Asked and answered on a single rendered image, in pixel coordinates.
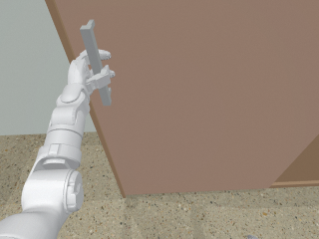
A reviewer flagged robot left upper arm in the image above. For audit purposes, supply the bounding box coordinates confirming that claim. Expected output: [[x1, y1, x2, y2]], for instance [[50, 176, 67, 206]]
[[0, 168, 84, 239]]

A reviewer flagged handle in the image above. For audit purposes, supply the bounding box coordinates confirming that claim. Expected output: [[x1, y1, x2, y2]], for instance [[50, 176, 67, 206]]
[[80, 19, 112, 106]]

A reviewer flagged left robot hand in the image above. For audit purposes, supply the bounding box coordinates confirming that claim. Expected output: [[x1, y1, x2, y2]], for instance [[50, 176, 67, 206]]
[[67, 49, 116, 96]]

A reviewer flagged left robot forearm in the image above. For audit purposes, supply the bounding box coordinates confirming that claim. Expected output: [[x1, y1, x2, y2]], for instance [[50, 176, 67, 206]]
[[21, 83, 91, 210]]

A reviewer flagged wardrobe door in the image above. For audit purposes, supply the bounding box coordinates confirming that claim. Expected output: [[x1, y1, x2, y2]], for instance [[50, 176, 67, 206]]
[[55, 0, 319, 195], [274, 134, 319, 182]]

